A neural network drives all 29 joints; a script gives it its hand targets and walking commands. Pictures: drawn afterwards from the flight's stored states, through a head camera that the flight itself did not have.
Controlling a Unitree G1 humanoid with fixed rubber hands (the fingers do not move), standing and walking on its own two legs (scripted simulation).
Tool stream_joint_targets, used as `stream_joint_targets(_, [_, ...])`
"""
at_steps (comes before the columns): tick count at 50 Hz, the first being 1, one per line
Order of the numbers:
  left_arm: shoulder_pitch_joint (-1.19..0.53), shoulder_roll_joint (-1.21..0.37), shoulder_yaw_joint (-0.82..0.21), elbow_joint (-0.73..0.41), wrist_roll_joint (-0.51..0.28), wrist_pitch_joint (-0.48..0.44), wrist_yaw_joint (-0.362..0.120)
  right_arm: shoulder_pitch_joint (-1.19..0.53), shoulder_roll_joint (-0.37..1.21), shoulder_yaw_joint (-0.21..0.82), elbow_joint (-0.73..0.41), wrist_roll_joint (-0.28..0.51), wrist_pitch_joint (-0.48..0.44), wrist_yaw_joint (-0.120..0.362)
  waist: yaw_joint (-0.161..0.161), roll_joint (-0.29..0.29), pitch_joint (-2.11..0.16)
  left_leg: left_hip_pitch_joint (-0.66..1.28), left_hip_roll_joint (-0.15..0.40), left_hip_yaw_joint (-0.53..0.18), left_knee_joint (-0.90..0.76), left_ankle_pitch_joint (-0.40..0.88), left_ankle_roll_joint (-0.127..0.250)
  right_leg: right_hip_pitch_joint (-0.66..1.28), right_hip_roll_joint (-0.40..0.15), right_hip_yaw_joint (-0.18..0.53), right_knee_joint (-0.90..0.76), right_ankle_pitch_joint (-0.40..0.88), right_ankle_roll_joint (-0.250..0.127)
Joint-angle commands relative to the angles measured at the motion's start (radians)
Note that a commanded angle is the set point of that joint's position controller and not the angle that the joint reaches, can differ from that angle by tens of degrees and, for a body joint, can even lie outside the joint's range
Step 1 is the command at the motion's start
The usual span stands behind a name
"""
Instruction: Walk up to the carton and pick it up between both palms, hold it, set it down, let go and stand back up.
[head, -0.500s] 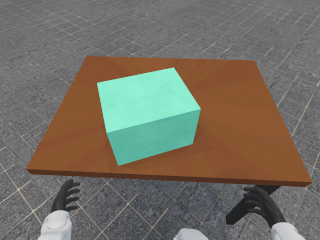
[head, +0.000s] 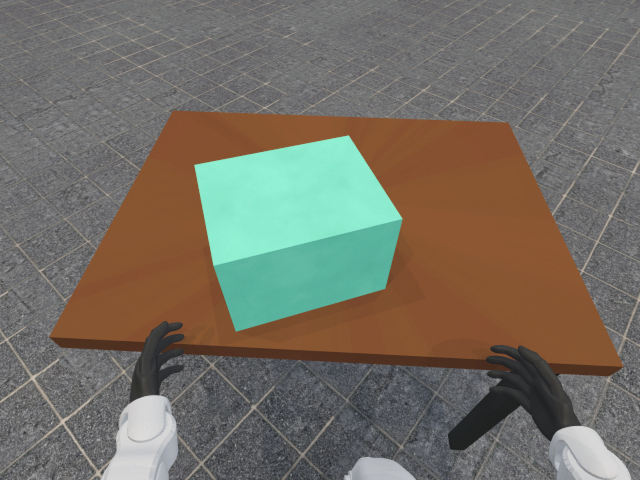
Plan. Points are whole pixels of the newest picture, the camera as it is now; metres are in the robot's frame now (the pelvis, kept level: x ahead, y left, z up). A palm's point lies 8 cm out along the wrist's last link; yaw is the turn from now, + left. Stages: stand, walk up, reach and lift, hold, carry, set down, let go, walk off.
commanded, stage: reach and lift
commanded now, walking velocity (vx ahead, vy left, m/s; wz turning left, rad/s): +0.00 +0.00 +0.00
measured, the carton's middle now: (294, 229) +0.46 +0.04 +0.01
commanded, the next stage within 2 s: none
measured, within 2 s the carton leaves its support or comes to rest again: neither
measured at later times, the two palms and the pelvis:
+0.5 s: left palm (157, 366) +0.24 +0.20 +0.01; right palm (547, 362) +0.24 -0.28 +0.02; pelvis +0.01 +0.00 +0.00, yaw +0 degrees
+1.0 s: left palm (143, 324) +0.28 +0.22 +0.03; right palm (521, 303) +0.31 -0.26 +0.04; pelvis +0.02 +0.01 +0.00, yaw +0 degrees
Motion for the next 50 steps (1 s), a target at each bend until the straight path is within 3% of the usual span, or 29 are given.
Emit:
stream_joint_targets(1, [-0.064, 0.022, 0.015, -0.29, -0.084, -0.068, 0.027, -0.205, -0.254, 0.029, -0.17, 0.072, -0.063, 0.033, 0.069, -0.1, -0.247, -0.344, -0.072, 0.023, -0.182, -0.029, 0.01, 0.283, -0.01, 0.079, -0.226, -0.172, -0.01])
stream_joint_targets(6, [-0.081, 0.01, 0.004, -0.367, -0.115, -0.083, 0.047, -0.274, -0.293, 0.032, -0.214, 0.121, -0.089, 0.056, 0.08, -0.13, -0.288, -0.339, -0.074, 0.024, -0.148, -0.013, 0.003, 0.253, -0.01, 0.09, -0.227, -0.214, -0.015])
stream_joint_targets(7, [-0.059, -0.009, 0.009, -0.326, -0.111, -0.078, 0.043, -0.258, -0.281, 0.037, -0.206, 0.122, -0.086, 0.055, 0.083, -0.149, -0.27, -0.343, -0.07, 0.021, -0.142, -0.018, 0.006, 0.253, -0.016, 0.107, -0.244, -0.229, -0.018])
stream_joint_targets(8, [-0.079, -0.007, -0.002, -0.351, -0.115, -0.083, 0.049, -0.276, -0.288, 0.043, -0.222, 0.14, -0.091, 0.058, 0.095, -0.134, -0.278, -0.353, -0.071, 0.027, -0.145, -0.008, 0.006, 0.256, -0.016, 0.11, -0.237, -0.234, -0.02])
stream_joint_targets(9, [-0.099, 0.009, 0.012, -0.337, -0.123, -0.086, 0.05, -0.309, -0.301, 0.047, -0.23, 0.146, -0.09, 0.058, 0.107, -0.158, -0.282, -0.367, -0.077, 0.029, -0.131, -0.028, 0.011, 0.249, -0.021, 0.12, -0.234, -0.275, -0.017])
stream_joint_targets(11, [-0.09, -0.023, -0.006, -0.339, -0.117, -0.076, 0.048, -0.305, -0.29, 0.055, -0.213, 0.163, -0.085, 0.062, 0.094, -0.137, -0.284, -0.364, -0.072, 0.016, -0.133, -0.042, 0.004, 0.246, -0.023, 0.13, -0.242, -0.299, -0.027])
stream_joint_targets(12, [-0.109, -0.013, 0.001, -0.364, -0.123, -0.075, 0.055, -0.327, -0.295, 0.038, -0.232, 0.151, -0.08, 0.064, 0.114, -0.127, -0.282, -0.363, -0.071, 0.024, -0.148, -0.052, 0.007, 0.232, -0.021, 0.12, -0.242, -0.295, -0.026])
stream_joint_targets(17, [-0.153, 0.007, 0.025, -0.402, -0.125, -0.05, 0.052, -0.372, -0.301, 0.032, -0.287, 0.143, -0.053, 0.054, 0.105, -0.155, -0.326, -0.357, -0.081, 0.027, -0.151, -0.042, 0.006, 0.261, -0.026, 0.138, -0.263, -0.279, -0.016])
stream_joint_targets(18, [-0.143, -0.007, 0.018, -0.378, -0.117, -0.033, 0.051, -0.353, -0.304, 0.036, -0.224, 0.142, -0.042, 0.053, 0.098, -0.133, -0.292, -0.357, -0.08, 0.025, -0.162, -0.033, -0.002, 0.255, -0.026, 0.131, -0.259, -0.261, -0.024])
stream_joint_targets(22, [-0.205, -0.001, 0.018, -0.429, -0.132, -0.006, 0.052, -0.42, -0.331, 0.017, -0.244, 0.139, -0.02, 0.055, 0.111, -0.115, -0.314, -0.367, -0.078, 0.031, -0.181, -0.028, -0.005, 0.27, -0.019, 0.124, -0.252, -0.225, -0.034])
stream_joint_targets(23, [-0.187, -0.018, 0.014, -0.424, -0.129, 0.006, 0.054, -0.412, -0.326, 0.013, -0.224, 0.13, -0.016, 0.054, 0.1, -0.123, -0.301, -0.36, -0.078, 0.032, -0.196, -0.009, -0.003, 0.276, -0.015, 0.112, -0.254, -0.194, -0.033])
stream_joint_targets(24, [-0.216, -0.009, 0.024, -0.426, -0.113, 0.013, 0.055, -0.445, -0.334, 0.019, -0.223, 0.138, -0.011, 0.053, 0.117, -0.108, -0.308, -0.353, -0.077, 0.036, -0.199, -0.001, -0.006, 0.283, -0.008, 0.105, -0.252, -0.172, -0.037])
stream_joint_targets(26, [-0.206, -0.002, 0.052, -0.456, -0.103, 0.02, 0.051, -0.425, -0.322, 0.035, -0.237, 0.14, -0.007, 0.049, 0.12, -0.103, -0.34, -0.34, -0.075, 0.033, -0.201, 0.035, -0.01, 0.316, -0.006, 0.1, -0.252, -0.107, -0.037])
stream_joint_targets(27, [-0.226, -0.002, 0.045, -0.467, -0.111, 0.021, 0.054, -0.455, -0.342, 0.018, -0.217, 0.144, -0.005, 0.05, 0.105, -0.108, -0.342, -0.341, -0.078, 0.033, -0.195, 0.031, -0.012, 0.307, -0.009, 0.097, -0.244, -0.093, -0.033])
stream_joint_targets(28, [-0.227, -0.019, 0.023, -0.457, -0.116, 0.029, 0.054, -0.446, -0.323, 0.035, -0.198, 0.14, 0.0, 0.048, 0.103, -0.088, -0.329, -0.347, -0.078, 0.035, -0.203, 0.027, -0.015, 0.307, 0.0, 0.088, -0.242, -0.073, -0.04])
stream_joint_targets(30, [-0.244, -0.019, 0.033, -0.467, -0.123, 0.035, 0.054, -0.486, -0.331, 0.023, -0.2, 0.142, 0.007, 0.049, 0.104, -0.103, -0.324, -0.338, -0.077, 0.038, -0.206, 0.02, -0.015, 0.295, -0.002, 0.085, -0.25, -0.097, -0.038])
stream_joint_targets(32, [-0.257, -0.008, 0.038, -0.455, -0.116, 0.042, 0.05, -0.489, -0.337, 0.022, -0.181, 0.143, 0.014, 0.048, 0.12, -0.065, -0.324, -0.337, -0.075, 0.041, -0.22, 0.04, -0.019, 0.315, 0.004, 0.081, -0.24, -0.046, -0.049])
stream_joint_targets(35, [-0.295, -0.01, 0.031, -0.482, -0.128, 0.053, 0.051, -0.543, -0.354, 0.024, -0.167, 0.149, 0.023, 0.046, 0.114, -0.079, -0.344, -0.34, -0.073, 0.041, -0.229, 0.052, -0.018, 0.314, 0.017, 0.057, -0.233, -0.008, -0.045])
stream_joint_targets(36, [-0.291, 0.009, 0.047, -0.504, -0.12, 0.049, 0.052, -0.547, -0.339, 0.029, -0.217, 0.155, 0.019, 0.045, 0.131, -0.059, -0.373, -0.338, -0.075, 0.047, -0.219, 0.086, -0.023, 0.338, 0.019, 0.065, -0.222, 0.033, -0.047])
stream_joint_targets(37, [-0.288, 0.01, 0.05, -0.498, -0.127, 0.049, 0.049, -0.549, -0.352, 0.02, -0.194, 0.15, 0.02, 0.041, 0.117, -0.087, -0.356, -0.333, -0.08, 0.053, -0.218, 0.104, -0.023, 0.335, 0.016, 0.066, -0.229, 0.049, -0.039])
stream_joint_targets(39, [-0.344, 0.022, 0.042, -0.483, -0.133, 0.053, 0.052, -0.612, -0.359, 0.015, -0.185, 0.156, 0.024, 0.035, 0.126, -0.062, -0.371, -0.35, -0.079, 0.053, -0.223, 0.063, -0.022, 0.341, 0.018, 0.061, -0.217, 0.038, -0.046])
stream_joint_targets(40, [-0.337, 0.005, 0.052, -0.451, -0.129, 0.059, 0.049, -0.605, -0.354, 0.023, -0.157, 0.141, 0.026, 0.038, 0.12, -0.101, -0.364, -0.353, -0.083, 0.05, -0.224, 0.072, -0.021, 0.335, 0.017, 0.06, -0.223, 0.031, -0.044])
stream_joint_targets(41, [-0.36, 0.019, 0.054, -0.447, -0.14, 0.055, 0.046, -0.632, -0.356, 0.031, -0.18, 0.146, 0.031, 0.032, 0.131, -0.101, -0.378, -0.354, -0.081, 0.059, -0.225, 0.067, -0.015, 0.342, 0.018, 0.063, -0.222, 0.033, -0.044])
stream_joint_targets(45, [-0.387, 0.02, 0.055, -0.43, -0.131, 0.084, 0.045, -0.676, -0.371, 0.036, -0.122, 0.156, 0.045, 0.032, 0.135, -0.083, -0.371, -0.344, -0.078, 0.05, -0.235, 0.085, -0.02, 0.341, 0.025, 0.047, -0.216, 0.057, -0.044])
stream_joint_targets(46, [-0.377, 0.019, 0.056, -0.445, -0.126, 0.094, 0.049, -0.667, -0.367, 0.027, -0.153, 0.161, 0.044, 0.033, 0.144, -0.051, -0.386, -0.33, -0.076, 0.056, -0.235, 0.125, -0.026, 0.35, 0.03, 0.044, -0.22, 0.103, -0.052])
stream_joint_targets(47, [-0.379, 0.027, 0.077, -0.415, -0.12, 0.11, 0.045, -0.693, -0.385, 0.046, -0.133, 0.165, 0.05, 0.027, 0.14, -0.085, -0.396, -0.335, -0.08, 0.057, -0.226, 0.128, -0.023, 0.374, 0.025, 0.048, -0.216, 0.139, -0.048])
stream_joint_targets(48, [-0.406, 0.036, 0.082, -0.45, -0.113, 0.112, 0.048, -0.707, -0.364, 0.044, -0.173, 0.172, 0.05, 0.025, 0.158, -0.048, -0.423, -0.338, -0.08, 0.058, -0.232, 0.181, -0.029, 0.396, 0.03, 0.042, -0.206, 0.195, -0.05])
stream_joint_targets(49, [-0.422, 0.047, 0.086, -0.427, -0.117, 0.121, 0.044, -0.728, -0.382, 0.04, -0.155, 0.166, 0.051, 0.018, 0.141, -0.084, -0.425, -0.341, -0.086, 0.062, -0.225, 0.167, -0.024, 0.406, 0.035, 0.042, -0.212, 0.202, -0.044])
stream_joint_targets(50, [-0.411, 0.03, 0.077, -0.424, -0.124, 0.125, 0.042, -0.724, -0.393, 0.051, -0.144, 0.17, 0.056, 0.021, 0.141, -0.072, -0.426, -0.333, -0.083, 0.064, -0.224, 0.169, -0.03, 0.383, 0.037, 0.034, -0.206, 0.183, -0.047])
